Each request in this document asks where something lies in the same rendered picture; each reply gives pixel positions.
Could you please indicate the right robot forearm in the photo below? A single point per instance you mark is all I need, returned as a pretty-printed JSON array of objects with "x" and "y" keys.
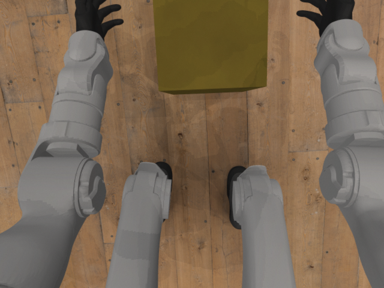
[{"x": 350, "y": 88}]

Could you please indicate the robot left foot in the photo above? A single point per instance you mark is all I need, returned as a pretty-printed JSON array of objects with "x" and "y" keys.
[{"x": 167, "y": 170}]

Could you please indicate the left robot forearm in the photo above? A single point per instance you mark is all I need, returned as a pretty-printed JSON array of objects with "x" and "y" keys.
[{"x": 73, "y": 129}]

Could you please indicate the robot left shin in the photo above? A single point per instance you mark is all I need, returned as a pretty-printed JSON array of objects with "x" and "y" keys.
[{"x": 143, "y": 166}]

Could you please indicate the right robot upper arm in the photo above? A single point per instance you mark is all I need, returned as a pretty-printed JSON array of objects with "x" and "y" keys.
[{"x": 353, "y": 178}]

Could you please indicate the left robot upper arm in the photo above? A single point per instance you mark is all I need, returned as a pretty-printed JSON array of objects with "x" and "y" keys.
[{"x": 56, "y": 196}]

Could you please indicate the left robot hand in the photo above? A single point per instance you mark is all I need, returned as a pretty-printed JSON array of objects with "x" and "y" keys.
[{"x": 89, "y": 16}]

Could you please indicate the right robot hand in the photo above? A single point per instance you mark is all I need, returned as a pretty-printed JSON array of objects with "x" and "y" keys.
[{"x": 331, "y": 10}]

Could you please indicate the carton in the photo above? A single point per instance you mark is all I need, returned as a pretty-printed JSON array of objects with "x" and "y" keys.
[{"x": 211, "y": 46}]

